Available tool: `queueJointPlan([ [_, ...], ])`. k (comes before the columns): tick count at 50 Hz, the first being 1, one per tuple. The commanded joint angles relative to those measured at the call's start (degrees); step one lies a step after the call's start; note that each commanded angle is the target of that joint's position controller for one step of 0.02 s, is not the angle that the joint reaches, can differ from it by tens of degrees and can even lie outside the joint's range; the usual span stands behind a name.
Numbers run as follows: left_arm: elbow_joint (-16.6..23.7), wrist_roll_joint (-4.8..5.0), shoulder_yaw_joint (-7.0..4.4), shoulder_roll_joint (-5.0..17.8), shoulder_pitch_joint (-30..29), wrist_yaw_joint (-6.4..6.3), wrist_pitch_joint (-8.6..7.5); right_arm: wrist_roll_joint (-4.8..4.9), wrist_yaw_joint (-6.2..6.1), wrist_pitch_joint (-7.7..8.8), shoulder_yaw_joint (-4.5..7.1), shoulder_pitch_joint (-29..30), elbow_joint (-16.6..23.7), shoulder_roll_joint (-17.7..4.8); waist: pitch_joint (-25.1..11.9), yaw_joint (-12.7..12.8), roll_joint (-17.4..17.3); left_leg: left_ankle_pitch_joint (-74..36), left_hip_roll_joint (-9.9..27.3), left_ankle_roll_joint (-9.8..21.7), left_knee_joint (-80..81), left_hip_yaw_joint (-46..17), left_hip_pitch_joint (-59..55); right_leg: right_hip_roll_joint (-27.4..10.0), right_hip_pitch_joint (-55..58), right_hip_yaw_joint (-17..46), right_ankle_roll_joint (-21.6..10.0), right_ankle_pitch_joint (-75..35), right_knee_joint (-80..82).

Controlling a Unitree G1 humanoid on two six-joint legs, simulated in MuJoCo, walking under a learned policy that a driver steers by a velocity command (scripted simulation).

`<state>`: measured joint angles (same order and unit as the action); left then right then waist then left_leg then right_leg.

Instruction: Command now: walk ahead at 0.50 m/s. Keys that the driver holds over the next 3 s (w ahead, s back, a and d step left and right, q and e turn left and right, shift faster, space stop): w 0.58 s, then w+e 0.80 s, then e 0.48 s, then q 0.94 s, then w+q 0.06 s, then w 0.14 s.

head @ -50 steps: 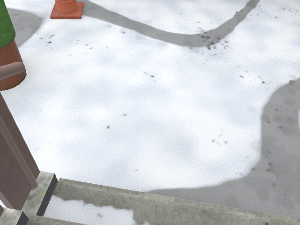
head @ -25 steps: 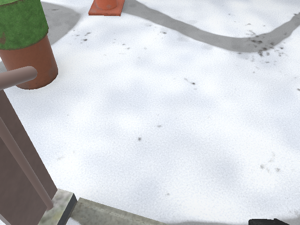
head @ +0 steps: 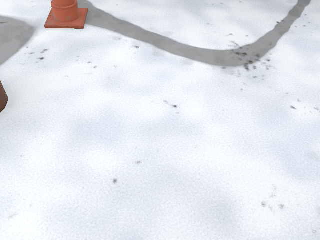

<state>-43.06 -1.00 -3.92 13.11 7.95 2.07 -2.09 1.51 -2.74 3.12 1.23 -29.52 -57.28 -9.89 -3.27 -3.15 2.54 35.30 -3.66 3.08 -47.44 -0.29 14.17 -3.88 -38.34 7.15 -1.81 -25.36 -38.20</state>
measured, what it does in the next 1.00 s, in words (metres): goes down: right foot 0.16 m lower, then left foot 0.16 m lower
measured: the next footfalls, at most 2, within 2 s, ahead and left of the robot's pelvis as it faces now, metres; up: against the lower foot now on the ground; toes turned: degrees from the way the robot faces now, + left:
right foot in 0.14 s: +0.21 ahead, -0.15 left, -0.16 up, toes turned +0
left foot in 0.74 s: +0.62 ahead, +0.08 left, -0.32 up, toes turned -6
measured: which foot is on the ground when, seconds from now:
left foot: down 0.00-0.16, up 0.18-0.72, down 0.74-1.00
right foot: up 0.00-0.12, down 0.14-0.74, up 0.76-1.00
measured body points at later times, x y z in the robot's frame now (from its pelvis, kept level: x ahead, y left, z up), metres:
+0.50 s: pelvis +0.28 -0.07 -0.13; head +0.29 -0.08 +0.32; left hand +0.22 +0.17 -0.27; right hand +0.47 -0.31 -0.23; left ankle +0.49 +0.12 -0.80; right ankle +0.17 -0.15 -0.85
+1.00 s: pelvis +0.61 -0.01 -0.28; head +0.64 -0.01 +0.17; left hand +0.78 +0.24 -0.40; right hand +0.57 -0.26 -0.42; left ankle +0.58 +0.08 -1.01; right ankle +0.67 -0.19 -0.93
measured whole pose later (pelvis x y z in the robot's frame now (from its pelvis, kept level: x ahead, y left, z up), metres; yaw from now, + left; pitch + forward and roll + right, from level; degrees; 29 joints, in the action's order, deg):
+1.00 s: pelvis +0.61 -0.01 -0.28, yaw -11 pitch +3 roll +2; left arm -46.5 1.4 -5.0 14.5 12.4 -1.5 -2.8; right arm -1.2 0.0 5.4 3.4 -20.8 -55.2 -11.7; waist 0.3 -1.1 3.1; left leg 17.1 -3.3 3.4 -24.5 6.8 10.5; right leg -4.0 -44.0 6.5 -0.4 8.4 -63.7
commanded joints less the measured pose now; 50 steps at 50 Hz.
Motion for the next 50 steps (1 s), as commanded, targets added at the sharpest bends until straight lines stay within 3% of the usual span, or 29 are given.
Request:
queueJointPlan([
  [1, 6.04, 0.75, 1.11, -0.3, -9.14, 1.99, -1.4, 0.11, -1.02, -1.34, 1.41, -2.79, 2.34, -7.44, 8.36, -2.98, -6.01, -18.09, 10.36, 8.72, 4.59, -13.61, 3.92, 1.85, 0.19, -3.0, 1.26, 4.88, 5.73],
  [5, 4.79, 2.24, 0.33, 2.33, -5.14, 1.98, -2.13, -0.18, -1.7, -2.5, 2.48, -0.6, 3.53, -9.52, 8.9, -2.01, -7.76, -26.41, 12.09, 8.42, -5.8, -18.16, -0.87, -0.72, 6.49, -2.35, -0.09, 12.49, 16.6],
  [6, 2.12, 1.85, -0.37, 3.13, 1.3, 1.41, -2.32, 0.1, -1.13, -2.3, 2.59, 0.17, 2.93, -9.39, 6.65, 1.29, -5.29, -30.95, 10.77, 7.51, -12.95, -15.8, 1.3, -0.14, 16.45, -4.72, -1.63, 10.98, 18.77],
  [7, -3.68, 0.92, -1.99, 6.16, 17.9, 0.96, -1.94, -0.61, 0.26, -1.19, 2.61, 3.39, 1.77, -8.8, 0.88, 9.49, -4.49, -34.5, 7.98, 5.57, -27.81, -12.58, 10.91, 1.44, 36.69, -8.89, -3.06, 6.13, 11.97],
  [8, -7.39, 0.06, -2.22, 7.44, 28.6, 0.47, -1.93, 0.21, 1.76, 0.6, 2.39, 0.2, 1.46, -5.39, -3.87, 12.14, 7.34, -9.33, -1.16, 1.23, -54.46, -7.81, 24.01, -5.8, 52.23, -0.68, -7.57, -11.58, 10.86],
  [9, -8.32, 0.47, -1.09, 8.02, 29.62, 0.6, -1.58, 1.5, 2.59, 2.0, 1.38, -8.64, 1.41, -3.22, -10.92, 7.89, 18.5, 14.63, -2.15, -1.32, -73.38, -10.89, 42.21, -13.11, 67.62, 7.62, -11.63, -21.74, -5.42],
  [10, -7.9, 2.16, -1.62, 8.9, 30.22, 0.65, -0.57, 1.93, 3.07, 3.13, 1.46, -7.25, 3.55, -6.82, -16.41, 9.35, 19.11, 12.43, -0.87, -2.14, -76.45, -12.46, 48.02, -16.77, 67.8, 15.26, -15.53, -7.02, -1.19],
  [11, -8.98, 3.18, -2.06, 10.29, 29.48, 0.56, -0.19, 2.31, 2.32, 3.13, 1.63, 0.2, 7.41, -7.22, -13.47, 9.22, 15.22, 5.32, 0.38, -2.82, -73.68, -7.88, 54.37, -19.58, 62.7, 24.14, -19.18, 22.97, 10.16],
  [12, -7.35, 2.91, -0.11, 3.87, 20.07, 0.17, 0.1, 1.09, 0.7, 1.78, 2.27, 10.49, 9.56, -7.89, -2.22, 6.93, -0.56, -5.11, 4.57, -1.12, -69.07, -2.32, 55.98, -15.95, 49.58, 24.01, -15.76, 37.59, 18.25],
  [13, -5.92, 1.08, 0.16, 5.54, 15.02, 0.08, -0.69, 1.87, 0.13, 0.66, 2.0, 9.77, 10.82, -7.08, 0.0, 3.2, 0.52, -12.28, 6.58, -0.48, -62.58, -5.48, 50.32, -18.74, 37.61, 28.29, -17.76, 39.09, 19.47],
  [14, -5.23, 0.86, 1.15, 2.88, 9.84, 0.36, -2.09, 0.51, -0.12, -0.32, 1.83, 9.8, 10.54, -5.78, 4.72, 0.32, -3.19, -14.25, 9.12, -0.5, -57.83, -6.36, 46.34, -17.47, 26.92, 27.03, -15.91, 32.6, 18.33],
  [15, -5.81, 0.65, 2.7, -1.54, 8.95, 0.56, -3.47, 0.45, 0.46, -0.08, 2.86, 8.27, 9.54, -7.46, 6.13, -1.77, -2.52, -22.78, 10.91, 0.48, -44.2, -10.16, 42.49, -12.01, 20.93, 17.45, -11.84, 30.04, 15.89],
  [18, -8.23, 0.73, 1.54, 3.79, 13.26, -3.02, -3.83, -2.74, 1.04, 0.93, 2.63, 17.57, 13.18, -4.76, 5.54, 0.87, 2.92, -36.1, 11.33, -3.18, -16.28, -5.78, 32.81, -6.12, 16.6, 8.44, -11.28, 14.31, 20.01],
  [20, -9.75, 0.47, 0.51, 6.46, 16.48, -3.82, -3.35, -2.37, 2.26, 0.63, 2.37, 15.4, 12.57, -3.43, 0.63, 0.26, 2.06, -42.69, 10.41, -3.42, -15.31, -5.08, 29.76, -6.65, 21.84, 7.58, -11.8, 6.75, 16.13],
  [22, -11.43, 2.44, 0.92, 4.45, 21.77, -4.27, -3.95, -1.61, 3.63, 1.65, 3.23, 22.73, 14.99, -6.87, 2.99, 3.38, -1.18, -51.94, 10.54, -0.39, -2.4, -8.04, 41.92, -6.38, 34.35, 7.81, -9.31, 17.0, 12.07],
  [24, -11.49, 2.67, 1.75, 2.16, 23.9, -5.33, -3.59, -3.41, 5.32, 2.7, 2.29, 31.65, 17.12, -4.09, 5.4, 6.99, -1.94, -68.35, 7.27, 0.01, 12.6, -3.48, 28.64, -1.96, 24.52, 2.78, -7.2, 31.16, 11.5],
  [28, -11.83, 2.64, 1.43, 2.81, 24.42, -4.39, -2.73, -1.29, 6.3, 1.67, 1.9, 34.73, 19.18, -3.86, 9.0, 8.89, 1.21, -62.72, 6.13, -0.25, 15.79, -3.9, 24.5, -3.02, 24.55, 5.21, -9.13, 36.49, 4.44],
  [33, -12.18, 3.01, 0.65, 2.84, 27.53, -5.83, -0.26, -0.37, 7.68, 4.55, 1.02, 41.78, 21.59, -4.19, 12.19, 12.55, 0.47, -55.66, 8.34, -1.34, 29.0, -6.37, 29.88, -3.04, 38.81, 13.0, -8.86, 32.11, -7.91],
  [35, -11.99, 2.21, 0.16, 4.58, 25.57, -5.01, -0.08, -0.69, 7.21, 4.54, 2.26, 31.74, 18.82, -6.81, 7.71, 8.03, 0.0, -55.24, 7.7, 0.33, 31.94, -4.22, 12.03, -1.21, 33.81, 10.73, -7.91, 23.73, -16.18],
  [36, -12.19, 1.51, -0.17, 5.01, 23.97, -4.29, -0.45, -0.55, 6.42, 3.52, 3.71, 17.33, 13.85, -9.27, 2.93, 1.45, 0.15, -57.99, 9.47, 2.04, 29.57, -4.85, -6.66, 0.77, 24.93, 10.21, -7.07, 28.71, -29.03],
  [37, -12.17, 2.19, 0.2, 2.29, 23.16, -3.02, -2.01, -1.47, 5.98, 2.83, 4.87, 3.52, 9.95, -12.68, -4.54, -4.7, -7.06, -73.39, 13.37, 3.61, 19.76, -6.06, -30.64, 6.92, 7.42, 6.29, -3.48, 44.22, -46.8],
  [38, -13.83, 4.61, 1.2, -0.57, 32.35, -2.59, -3.08, -3.14, 5.84, 2.52, 4.26, -1.5, 8.22, -13.88, -15.79, -3.39, -18.73, -91.32, 23.93, 8.09, 1.54, -12.88, -52.61, 9.92, -10.78, 7.97, -0.79, 75.58, -71.05],
  [39, -10.87, 5.73, 1.05, 4.91, 32.44, -2.42, -4.59, -1.6, 5.8, 2.11, 5.38, -2.86, 7.87, -15.86, -24.89, -3.91, -24.86, -79.15, 29.09, 13.02, 4.18, -23.43, -55.21, 6.24, -16.37, 8.39, 1.11, 71.17, -74.68],
  [40, -8.15, 5.34, 0.39, 6.65, 25.5, -2.97, -4.55, -1.67, 5.12, 1.92, 4.99, 0.09, 9.26, -13.07, -23.83, -4.81, -16.11, -48.19, 28.24, 13.5, 13.5, -26.32, -48.68, 3.55, -18.78, 6.44, 2.03, 63.85, -66.43],
  [41, -6.58, 4.01, 0.03, 5.85, 17.56, -4.42, -3.13, -2.44, 4.86, 1.39, 3.93, 6.15, 9.77, -8.92, -12.84, -3.13, -2.83, -36.35, 24.5, 10.98, 23.06, -25.05, -34.51, 2.71, -17.59, 0.43, 1.88, 56.71, -63.83],
  [42, -5.59, 4.42, -0.12, 4.89, 17.71, -4.76, -2.15, -3.14, 4.71, 2.27, 3.59, 13.83, 10.77, -10.25, -8.59, 2.01, -5.24, -33.74, 27.68, 13.72, 27.12, -27.43, -20.98, 0.86, -14.05, 0.22, 1.85, 45.62, -57.7],
  [43, -5.41, 3.18, 0.0, 3.19, 17.19, -5.03, -1.63, -2.78, 4.23, 3.4, 3.19, 16.66, 10.63, -8.27, -5.22, 3.68, -4.06, -43.03, 27.6, 11.86, 26.75, -28.02, -13.07, -0.66, -10.86, 2.95, 1.13, 40.53, -55.17],
  [45, -5.05, 2.11, -0.69, 0.7, 16.52, -4.38, -0.73, -2.77, 4.25, 3.98, 2.47, 17.59, 8.61, -5.8, 0.76, 6.78, -5.43, -47.42, 20.04, 7.97, 29.3, -14.14, -0.41, -2.41, -4.44, 3.53, 1.35, 37.72, -40.31],
  [50, 0.94, 2.47, -0.59, 0.63, 6.65, -2.69, -1.19, -2.7, 1.77, 3.46, 3.57, 14.15, 6.89, -9.22, 2.02, 5.33, -6.75, -62.15, 18.58, 6.08, 33.37, -3.2, -3.8, -1.75, -3.36, 1.57, 0.56, 27.32, -17.95],
])
Over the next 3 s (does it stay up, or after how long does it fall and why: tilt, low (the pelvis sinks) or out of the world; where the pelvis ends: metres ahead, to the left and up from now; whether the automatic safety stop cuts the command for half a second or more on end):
stays up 0.98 -0.17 -0.28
